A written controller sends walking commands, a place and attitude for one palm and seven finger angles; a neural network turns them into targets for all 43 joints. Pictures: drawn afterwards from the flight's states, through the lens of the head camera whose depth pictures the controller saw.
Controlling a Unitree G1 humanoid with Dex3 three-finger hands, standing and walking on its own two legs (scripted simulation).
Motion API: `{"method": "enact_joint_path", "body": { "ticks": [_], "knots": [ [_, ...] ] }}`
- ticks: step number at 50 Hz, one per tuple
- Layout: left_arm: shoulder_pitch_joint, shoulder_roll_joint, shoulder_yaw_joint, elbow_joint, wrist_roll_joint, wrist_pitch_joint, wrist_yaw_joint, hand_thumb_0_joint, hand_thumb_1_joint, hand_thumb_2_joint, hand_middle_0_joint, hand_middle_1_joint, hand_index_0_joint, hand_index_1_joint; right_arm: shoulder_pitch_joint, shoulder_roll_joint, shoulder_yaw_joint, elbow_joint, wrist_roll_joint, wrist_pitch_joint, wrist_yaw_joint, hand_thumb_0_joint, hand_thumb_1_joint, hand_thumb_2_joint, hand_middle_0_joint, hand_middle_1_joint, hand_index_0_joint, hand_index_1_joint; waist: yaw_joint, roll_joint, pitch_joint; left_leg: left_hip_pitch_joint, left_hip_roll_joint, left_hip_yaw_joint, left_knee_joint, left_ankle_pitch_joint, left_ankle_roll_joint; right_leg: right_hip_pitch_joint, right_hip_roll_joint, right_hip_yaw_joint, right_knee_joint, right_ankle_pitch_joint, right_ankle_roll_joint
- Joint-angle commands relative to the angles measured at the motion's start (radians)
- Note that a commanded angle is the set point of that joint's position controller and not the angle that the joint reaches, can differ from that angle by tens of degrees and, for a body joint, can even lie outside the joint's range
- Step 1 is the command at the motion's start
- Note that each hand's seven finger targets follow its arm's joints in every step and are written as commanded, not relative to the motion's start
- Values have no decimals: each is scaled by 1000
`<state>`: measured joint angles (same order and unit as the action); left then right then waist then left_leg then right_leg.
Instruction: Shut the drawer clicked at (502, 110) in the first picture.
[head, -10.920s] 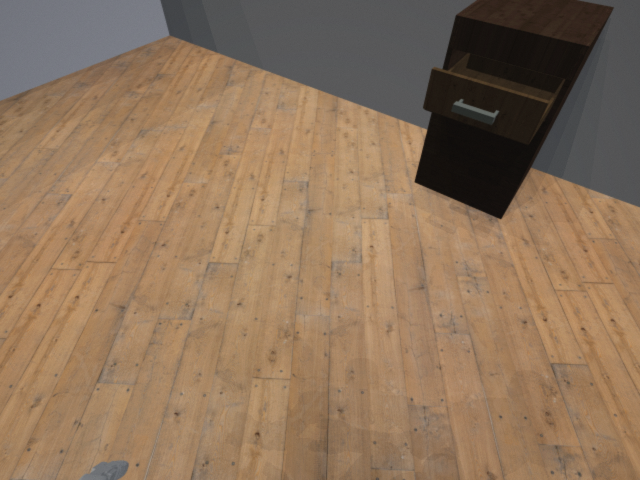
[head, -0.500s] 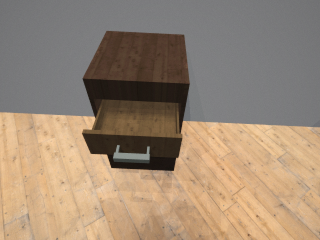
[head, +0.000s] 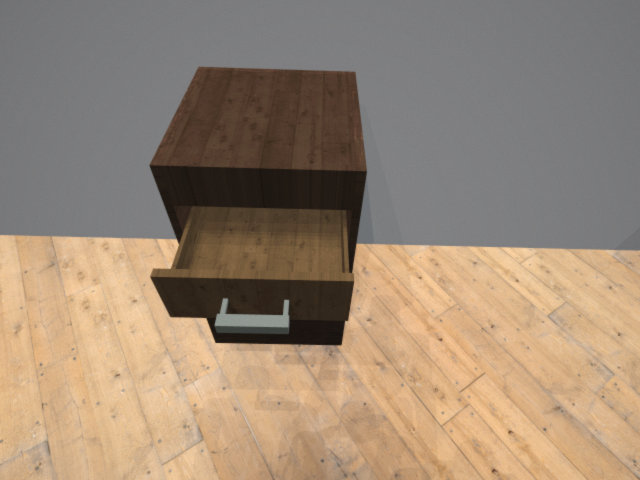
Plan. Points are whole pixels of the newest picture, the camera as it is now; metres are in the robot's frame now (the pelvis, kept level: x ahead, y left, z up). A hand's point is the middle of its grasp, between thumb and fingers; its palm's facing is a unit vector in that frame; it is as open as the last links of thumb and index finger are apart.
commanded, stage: shuffle to correct the standing spot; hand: left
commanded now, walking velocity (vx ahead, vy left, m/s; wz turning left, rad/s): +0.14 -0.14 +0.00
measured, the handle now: (254, 313) +0.45 +0.15 -0.20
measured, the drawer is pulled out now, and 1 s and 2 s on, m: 0.19 0.19 0.19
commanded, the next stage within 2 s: come to a stop and stand still in 0.14 s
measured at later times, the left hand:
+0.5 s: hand out of the picture +0.00 +0.09 -0.18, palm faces +0.04 -0.99 -0.14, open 7.4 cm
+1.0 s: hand out of the picture +0.06 +0.19 -0.17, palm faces +0.02 -0.96 -0.28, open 7.4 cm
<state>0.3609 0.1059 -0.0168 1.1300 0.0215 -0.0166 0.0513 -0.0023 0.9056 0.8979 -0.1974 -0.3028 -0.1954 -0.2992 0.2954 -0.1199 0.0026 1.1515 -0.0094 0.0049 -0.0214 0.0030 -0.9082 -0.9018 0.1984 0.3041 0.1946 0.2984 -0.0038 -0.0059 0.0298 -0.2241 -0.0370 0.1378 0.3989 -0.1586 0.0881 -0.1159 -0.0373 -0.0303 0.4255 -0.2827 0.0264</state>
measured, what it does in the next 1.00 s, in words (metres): stands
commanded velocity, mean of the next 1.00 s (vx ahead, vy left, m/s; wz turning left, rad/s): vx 0.00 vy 0.01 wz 0.00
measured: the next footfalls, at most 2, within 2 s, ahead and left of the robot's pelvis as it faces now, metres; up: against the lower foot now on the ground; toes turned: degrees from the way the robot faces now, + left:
none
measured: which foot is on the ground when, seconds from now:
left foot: down 0.00-1.00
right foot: down 0.00-1.00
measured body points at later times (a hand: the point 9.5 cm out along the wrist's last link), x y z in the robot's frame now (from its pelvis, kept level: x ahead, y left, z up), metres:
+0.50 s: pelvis +0.04 -0.05 +0.00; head +0.06 -0.05 +0.45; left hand +0.00 +0.15 -0.17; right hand +0.04 -0.26 -0.17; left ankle +0.04 +0.06 -0.74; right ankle -0.03 -0.14 -0.74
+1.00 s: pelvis +0.00 -0.02 -0.01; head +0.01 -0.02 +0.44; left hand +0.06 +0.24 -0.15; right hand +0.07 -0.25 -0.16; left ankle +0.04 +0.06 -0.74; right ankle -0.03 -0.13 -0.74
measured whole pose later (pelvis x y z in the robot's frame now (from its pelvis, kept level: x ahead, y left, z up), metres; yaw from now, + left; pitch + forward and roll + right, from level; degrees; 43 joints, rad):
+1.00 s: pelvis +0.00 -0.02 -0.01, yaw +0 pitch -2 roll -1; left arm 0.25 0.23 0.00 0.94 0.02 0.01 0.05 0.00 0.91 0.90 -0.20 -0.30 -0.20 -0.30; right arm 0.22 -0.19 0.00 0.95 -0.03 0.03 -0.01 0.00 -0.91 -0.90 0.20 0.30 0.20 0.30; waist 0.00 0.01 0.04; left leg -0.30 0.00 0.12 0.59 -0.26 0.07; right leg -0.17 -0.02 -0.06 0.57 -0.37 0.00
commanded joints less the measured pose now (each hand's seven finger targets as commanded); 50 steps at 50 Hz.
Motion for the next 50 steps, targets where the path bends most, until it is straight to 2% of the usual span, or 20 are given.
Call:
{"method": "enact_joint_path", "body": {
  "ticks": [1,5,7,10,13,15,18,20,22,30,33,34,35,36,37,39,40,43,45,50],
  "knots": [
    [113,61,14,-5,3,7,-4,0,900,900,-200,-300,-200,-300,78,-115,-31,-13,-1,-8,-5,0,-900,-900,200,300,200,300,-7,9,87,20,185,-241,-169,-331,-26,-156,-30,18,-37,-85,-44],
    [125,58,20,-11,11,21,-16,0,900,900,-200,-300,-200,-300,82,-144,-50,-18,-4,-4,-9,0,-900,-900,200,300,200,300,-3,87,110,-22,247,-310,-233,-486,8,-191,0,-33,63,-119,-47],
    [131,53,23,-14,13,23,-22,0,900,900,-200,-300,-200,-300,85,-150,-56,-23,-6,-6,-11,0,-900,-900,200,300,200,300,1,57,99,-43,260,-308,-212,-468,21,-177,-3,-34,65,-97,-51],
    [141,56,27,-16,10,18,-26,0,900,900,-200,-300,-200,-300,79,-141,-57,-35,-8,-11,-13,0,-900,-900,200,300,200,300,7,20,94,-66,229,-263,-151,-398,8,-149,-11,-3,7,-75,-65],
    [145,64,29,-9,4,7,-21,0,900,900,-200,-300,-200,-300,71,-104,-48,-44,-5,-18,-14,0,-900,-900,200,300,200,300,5,-39,89,-58,162,-165,-11,-208,-17,-122,-51,79,-71,-31,-90],
    [150,74,28,4,-3,-9,-9,0,900,900,-200,-300,-200,-300,53,-61,-25,-50,-3,-26,-13,0,-900,-900,200,300,200,300,4,-90,64,-58,113,-86,86,2,-40,-50,-96,135,-89,222,-100],
    [155,82,20,18,-9,-25,3,0,900,900,-200,-300,-200,-300,51,-53,-7,-30,2,-29,-17,0,-900,-900,200,300,200,300,-3,-74,10,13,118,-73,94,94,-57,16,-121,105,-32,704,-78],
    [152,91,17,18,-11,-29,11,0,900,900,-200,-300,-200,-300,54,-61,-4,-20,8,-24,-22,0,-900,-900,200,300,200,300,-1,-44,4,47,121,-71,92,175,-60,27,-124,87,-17,876,-48],
    [144,111,24,10,-11,-23,17,0,900,900,-200,-300,-200,-300,46,-73,-8,-27,11,-13,-25,0,-900,-900,200,300,200,300,0,-28,-6,53,121,-71,89,190,-63,48,-136,87,-5,913,-44],
    [98,147,50,-63,-3,5,23,0,900,900,-200,-300,-200,-300,-9,-110,-37,-106,5,16,-20,0,-900,-900,200,300,200,300,12,-55,-11,35,122,-72,131,216,-71,14,-170,113,38,792,-89],
    [53,135,48,-91,-2,11,20,0,900,900,-200,-300,-200,-300,-2,-126,-41,-116,1,15,-18,0,-900,-900,200,300,200,300,-2,-27,-31,118,150,-107,101,306,-56,-56,-130,88,37,553,-81],
    [11,279,28,-156,-1,-9,11,0,900,900,-200,-300,-200,-300,-55,-186,-40,-212,-6,-1,-2,0,-900,-900,200,300,200,300,-10,-8,66,93,106,-167,92,173,-50,-148,-73,124,18,351,-70],
    [-27,188,43,-178,0,1,16,0,900,900,-200,-300,-200,-300,-35,-159,-59,-230,-16,-16,-5,0,-900,-900,200,300,200,300,-20,99,-19,66,152,-169,118,216,-50,-163,-90,95,71,179,-76],
    [-29,187,40,-193,-6,3,14,0,900,900,-200,-300,-200,-300,-37,-159,-55,-238,-19,-12,-6,0,-900,-900,200,300,200,300,-10,107,-85,74,160,-203,125,247,-37,-133,-70,90,72,143,-86],
    [-11,171,38,-195,-3,1,12,0,900,900,-200,-300,-200,-300,-46,-155,-53,-252,-14,-9,-6,0,-900,-900,200,300,200,300,3,48,-81,45,162,-206,137,186,-34,-141,-68,97,37,113,-86],
    [-26,187,34,-207,-1,1,9,0,900,900,-200,-300,-200,-300,-40,-161,-45,-270,-17,-2,2,0,-900,-900,200,300,200,300,-10,-53,-42,1,132,-170,167,78,-44,-137,-94,137,8,183,-95],
    [-47,195,39,-215,-3,2,9,0,900,900,-200,-300,-200,-300,-37,-159,-46,-270,-17,1,3,0,-900,-900,200,300,200,300,-17,-67,-16,-19,122,-162,166,29,-48,-147,-106,138,2,166,-97],
    [-74,211,42,-239,-1,11,5,0,900,900,-200,-300,-200,-300,-44,-171,-45,-270,-18,4,6,0,-900,-900,200,300,200,300,-15,0,39,-35,131,-180,114,14,-43,-187,-75,111,19,79,-88],
    [-52,211,37,-242,-3,13,4,0,900,900,-200,-300,-200,-300,-36,-186,-38,-263,-18,-2,8,0,-900,-900,200,300,200,300,-2,7,-10,-10,153,-197,88,89,-27,-141,-47,72,50,89,-71],
    [-50,212,32,-235,-3,23,-3,0,900,900,-200,-300,-200,-300,-59,-197,-31,-248,-16,3,13,0,-900,-900,200,300,200,300,8,36,44,-64,163,-220,-26,-137,-24,-138,-33,51,20,-39,-56]
  ]
}}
